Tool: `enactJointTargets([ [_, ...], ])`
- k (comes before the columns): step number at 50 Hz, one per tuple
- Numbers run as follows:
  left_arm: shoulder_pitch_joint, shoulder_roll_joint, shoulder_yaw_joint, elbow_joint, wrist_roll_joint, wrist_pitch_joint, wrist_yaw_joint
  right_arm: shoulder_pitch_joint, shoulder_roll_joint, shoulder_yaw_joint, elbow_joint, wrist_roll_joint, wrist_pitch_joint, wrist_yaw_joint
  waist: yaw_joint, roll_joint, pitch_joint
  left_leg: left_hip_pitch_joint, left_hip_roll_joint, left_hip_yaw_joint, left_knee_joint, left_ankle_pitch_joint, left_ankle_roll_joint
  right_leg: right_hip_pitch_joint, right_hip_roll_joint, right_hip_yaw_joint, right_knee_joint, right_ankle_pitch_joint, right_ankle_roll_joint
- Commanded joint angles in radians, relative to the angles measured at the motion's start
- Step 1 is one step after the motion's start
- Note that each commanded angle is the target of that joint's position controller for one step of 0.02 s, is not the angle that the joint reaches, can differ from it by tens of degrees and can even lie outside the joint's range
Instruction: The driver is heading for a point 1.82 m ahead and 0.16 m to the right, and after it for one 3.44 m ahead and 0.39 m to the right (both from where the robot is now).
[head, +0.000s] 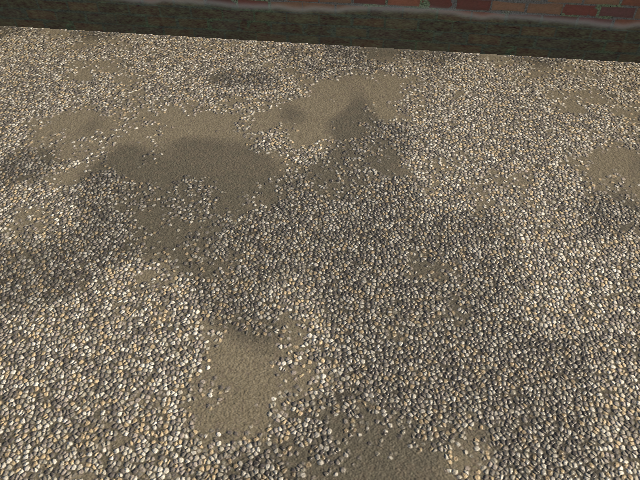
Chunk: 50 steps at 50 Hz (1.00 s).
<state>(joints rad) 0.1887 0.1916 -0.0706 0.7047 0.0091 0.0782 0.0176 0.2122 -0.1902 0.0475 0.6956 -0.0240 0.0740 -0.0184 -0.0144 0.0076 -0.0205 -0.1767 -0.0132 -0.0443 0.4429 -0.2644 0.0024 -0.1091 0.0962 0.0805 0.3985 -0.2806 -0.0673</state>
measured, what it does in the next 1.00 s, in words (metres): stands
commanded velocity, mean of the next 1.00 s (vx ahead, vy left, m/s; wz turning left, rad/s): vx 0.45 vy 0.00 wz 0.00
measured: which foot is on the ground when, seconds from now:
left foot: down 0.00-1.00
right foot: down 0.00-1.00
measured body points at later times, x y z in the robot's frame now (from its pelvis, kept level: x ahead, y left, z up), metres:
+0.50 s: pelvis +0.00 +0.02 -0.02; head -0.01 +0.02 +0.43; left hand +0.17 +0.23 -0.11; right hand +0.18 -0.19 -0.11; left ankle -0.02 +0.12 -0.74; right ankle -0.05 -0.09 -0.74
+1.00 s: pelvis +0.00 +0.03 -0.02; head -0.01 +0.03 +0.43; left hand +0.18 +0.23 -0.11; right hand +0.19 -0.18 -0.10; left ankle -0.02 +0.12 -0.74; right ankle -0.05 -0.09 -0.74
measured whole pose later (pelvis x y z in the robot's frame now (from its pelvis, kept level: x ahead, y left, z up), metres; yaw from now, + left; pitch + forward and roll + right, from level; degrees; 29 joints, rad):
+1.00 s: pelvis +0.00 +0.03 -0.02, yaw +1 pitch -2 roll +0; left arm 0.13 0.17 -0.05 0.63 0.03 0.06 0.02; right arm 0.11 -0.16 0.05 0.63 -0.02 0.08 -0.02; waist -0.02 0.00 0.01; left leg -0.22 -0.06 -0.02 0.63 -0.36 0.05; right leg -0.16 0.05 0.07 0.61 -0.41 -0.02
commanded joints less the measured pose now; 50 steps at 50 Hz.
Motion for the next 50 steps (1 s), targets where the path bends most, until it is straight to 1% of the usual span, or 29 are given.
enactJointTargets([
  [1, -0.048, 0.092, 0.030, -0.095, 0.005, -0.007, 0.002, -0.056, -0.068, -0.019, -0.079, -0.004, -0.012, -0.003, 0.002, -0.020, -0.009, -0.057, 0.036, -0.001, 0.038, 0.196, 0.044, -0.007, -0.126, 0.085, 0.030, 0.351, -0.023],
  [6, -0.097, 0.077, 0.035, -0.139, 0.007, -0.005, 0.002, -0.106, -0.056, -0.019, -0.105, -0.005, -0.015, -0.001, 0.000, -0.013, -0.019, -0.056, 0.036, -0.001, 0.086, 0.258, 0.046, -0.043, -0.118, 0.083, 0.084, 0.345, -0.017],
  [7, -0.054, 0.070, 0.034, -0.113, 0.010, -0.010, 0.003, -0.063, -0.060, -0.019, -0.086, 0.002, -0.011, -0.013, 0.009, -0.029, -0.067, -0.030, 0.034, -0.028, 0.055, 0.101, 0.053, -0.022, -0.091, 0.060, 0.069, 0.144, -0.010],
  [8, -0.081, 0.054, 0.029, -0.123, 0.011, -0.011, 0.001, -0.103, -0.063, -0.018, -0.095, 0.007, -0.006, -0.015, 0.013, -0.014, 0.002, -0.059, 0.034, -0.034, 0.049, 0.095, 0.055, -0.061, -0.080, 0.055, 0.068, 0.103, -0.003],
  [10, -0.095, 0.052, 0.028, -0.128, 0.012, -0.016, -0.001, -0.128, -0.062, -0.018, -0.106, 0.005, 0.000, -0.016, 0.010, -0.003, 0.021, -0.066, 0.036, -0.042, 0.052, 0.097, 0.059, -0.081, -0.078, 0.054, 0.077, 0.087, 0.002],
  [14, -0.101, 0.056, 0.030, -0.135, 0.011, -0.027, -0.001, -0.137, -0.059, -0.019, -0.117, 0.002, -0.001, -0.013, 0.003, -0.001, 0.006, -0.057, 0.032, -0.044, 0.064, 0.118, 0.061, -0.071, -0.085, 0.056, 0.098, 0.131, 0.003],
  [15, -0.146, 0.066, 0.032, -0.167, 0.004, -0.023, -0.001, -0.187, -0.055, -0.020, -0.141, -0.003, -0.008, -0.001, -0.009, 0.013, 0.032, -0.069, 0.034, -0.012, 0.111, 0.293, 0.055, -0.092, -0.112, 0.078, 0.120, 0.336, 0.002],
  [16, -0.136, 0.075, 0.039, -0.165, 0.007, -0.022, 0.000, -0.162, -0.048, -0.021, -0.137, -0.012, -0.014, 0.003, -0.016, -0.003, -0.026, -0.044, 0.033, -0.008, 0.119, 0.321, 0.053, -0.061, -0.119, 0.082, 0.137, 0.393, -0.003],
  [17, -0.084, 0.066, 0.039, -0.138, 0.012, -0.027, 0.004, -0.104, -0.049, -0.020, -0.114, -0.004, -0.013, -0.009, -0.005, -0.025, -0.097, -0.009, 0.030, -0.033, 0.090, 0.168, 0.057, -0.016, -0.095, 0.055, 0.125, 0.212, -0.001],
  [18, -0.102, 0.051, 0.034, -0.145, 0.013, -0.028, 0.002, -0.137, -0.052, -0.020, -0.120, 0.003, -0.009, -0.011, 0.001, -0.015, -0.043, -0.030, 0.029, -0.037, 0.082, 0.162, 0.058, -0.044, -0.086, 0.049, 0.118, 0.180, 0.005],
  [21, -0.107, 0.049, 0.033, -0.146, 0.014, -0.028, 0.000, -0.161, -0.053, -0.020, -0.131, 0.004, 0.000, -0.012, 0.000, -0.004, -0.016, -0.037, 0.032, -0.042, 0.081, 0.168, 0.061, -0.062, -0.081, 0.044, 0.122, 0.159, 0.009],
  [23, -0.101, 0.051, 0.033, -0.145, 0.014, -0.030, -0.001, -0.161, -0.052, -0.020, -0.133, 0.003, 0.000, -0.011, -0.001, 0.002, -0.020, -0.036, 0.031, -0.044, 0.082, 0.171, 0.062, -0.058, -0.083, 0.044, 0.126, 0.165, 0.011],
  [24, -0.143, 0.062, 0.035, -0.174, 0.007, -0.024, -0.001, -0.207, -0.051, -0.021, -0.153, -0.003, -0.006, 0.001, -0.012, 0.014, 0.012, -0.052, 0.032, -0.010, 0.126, 0.335, 0.057, -0.081, -0.109, 0.065, 0.145, 0.363, 0.011],
  [25, -0.133, 0.072, 0.041, -0.170, 0.011, -0.023, 0.000, -0.182, -0.046, -0.022, -0.147, -0.011, -0.013, 0.004, -0.018, -0.001, -0.041, -0.032, 0.031, -0.007, 0.133, 0.358, 0.056, -0.052, -0.115, 0.068, 0.161, 0.411, 0.008],
  [26, -0.082, 0.062, 0.042, -0.144, 0.015, -0.028, 0.004, -0.126, -0.045, -0.020, -0.126, -0.002, -0.013, -0.007, -0.005, -0.020, -0.112, 0.000, 0.030, -0.035, 0.101, 0.205, 0.060, -0.008, -0.092, 0.043, 0.147, 0.222, 0.010],
  [27, -0.099, 0.049, 0.036, -0.150, 0.016, -0.029, 0.003, -0.158, -0.048, -0.020, -0.132, 0.005, -0.010, -0.009, 0.002, -0.010, -0.054, -0.024, 0.031, -0.042, 0.090, 0.193, 0.062, -0.037, -0.085, 0.038, 0.137, 0.185, 0.014],
  [29, -0.110, 0.047, 0.035, -0.151, 0.016, -0.029, 0.001, -0.180, -0.049, -0.019, -0.140, 0.007, -0.004, -0.009, 0.001, -0.004, -0.027, -0.033, 0.033, -0.047, 0.086, 0.189, 0.064, -0.053, -0.082, 0.037, 0.135, 0.158, 0.016],
  [30, -0.111, 0.048, 0.035, -0.152, 0.016, -0.028, 0.000, -0.181, -0.050, -0.019, -0.142, 0.007, -0.002, -0.009, 0.001, -0.001, -0.017, -0.042, 0.034, -0.049, 0.083, 0.184, 0.064, -0.058, -0.080, 0.036, 0.136, 0.152, 0.018],
  [34, -0.111, 0.050, 0.035, -0.151, 0.016, -0.032, -0.001, -0.182, -0.049, -0.017, -0.147, 0.005, -0.005, -0.007, 0.000, 0.001, -0.018, -0.048, 0.032, -0.052, 0.080, 0.175, 0.066, -0.052, -0.085, 0.038, 0.139, 0.157, 0.018],
  [35, -0.156, 0.061, 0.036, -0.180, 0.008, -0.026, -0.001, -0.227, -0.047, -0.018, -0.167, -0.001, -0.011, 0.006, -0.012, 0.008, 0.014, -0.065, 0.032, -0.016, 0.125, 0.335, 0.060, -0.078, -0.110, 0.058, 0.157, 0.351, 0.019],
  [36, -0.102, 0.058, 0.041, -0.149, 0.016, -0.031, 0.002, -0.156, -0.041, -0.017, -0.143, -0.001, -0.013, -0.003, -0.006, -0.016, -0.083, -0.023, 0.030, -0.044, 0.093, 0.193, 0.064, -0.019, -0.093, 0.041, 0.151, 0.194, 0.016],
  [37, -0.113, 0.048, 0.037, -0.155, 0.016, -0.031, 0.002, -0.175, -0.045, -0.016, -0.146, 0.005, -0.012, -0.004, 0.000, -0.008, -0.038, -0.045, 0.030, -0.049, 0.085, 0.183, 0.064, -0.039, -0.087, 0.036, 0.146, 0.170, 0.019],
  [41, -0.122, 0.045, 0.035, -0.156, 0.016, -0.031, 0.000, -0.190, -0.044, -0.015, -0.155, 0.007, -0.008, -0.005, 0.000, 0.000, -0.019, -0.055, 0.032, -0.053, 0.080, 0.178, 0.066, -0.048, -0.086, 0.035, 0.145, 0.154, 0.021],
  [42, -0.165, 0.056, 0.036, -0.183, 0.009, -0.024, -0.001, -0.232, -0.042, -0.015, -0.175, -0.001, -0.014, 0.009, -0.013, 0.007, 0.011, -0.070, 0.033, -0.017, 0.124, 0.337, 0.061, -0.074, -0.110, 0.054, 0.163, 0.346, 0.023],
  [43, -0.110, 0.053, 0.041, -0.152, 0.017, -0.030, 0.002, -0.161, -0.037, -0.015, -0.150, 0.000, -0.016, -0.001, -0.006, -0.014, -0.088, -0.027, 0.031, -0.045, 0.092, 0.194, 0.064, -0.014, -0.093, 0.039, 0.157, 0.189, 0.019],
  [44, -0.120, 0.044, 0.037, -0.158, 0.017, -0.030, 0.001, -0.180, -0.041, -0.014, -0.153, 0.006, -0.015, -0.002, 0.000, -0.006, -0.043, -0.048, 0.031, -0.050, 0.083, 0.183, 0.065, -0.034, -0.088, 0.034, 0.151, 0.165, 0.022],
  [47, -0.129, 0.044, 0.036, -0.159, 0.017, -0.031, 0.000, -0.194, -0.043, -0.014, -0.160, 0.007, -0.012, -0.003, 0.000, -0.002, -0.023, -0.056, 0.033, -0.054, 0.079, 0.177, 0.066, -0.044, -0.086, 0.034, 0.148, 0.151, 0.023],
  [50, -0.127, 0.044, 0.036, -0.157, 0.017, -0.032, -0.001, -0.191, -0.042, -0.014, -0.161, 0.006, -0.012, -0.002, -0.001, -0.001, -0.025, -0.058, 0.031, -0.053, 0.078, 0.171, 0.067, -0.041, -0.089, 0.036, 0.149, 0.156, 0.023],
])
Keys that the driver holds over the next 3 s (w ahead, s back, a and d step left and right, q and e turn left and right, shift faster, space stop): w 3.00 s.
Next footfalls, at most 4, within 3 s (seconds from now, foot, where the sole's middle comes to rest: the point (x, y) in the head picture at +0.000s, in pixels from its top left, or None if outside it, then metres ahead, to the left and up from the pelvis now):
none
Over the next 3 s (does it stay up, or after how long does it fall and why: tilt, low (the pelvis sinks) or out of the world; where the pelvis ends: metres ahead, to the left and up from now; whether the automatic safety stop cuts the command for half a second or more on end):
stays up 0.00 0.03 -0.02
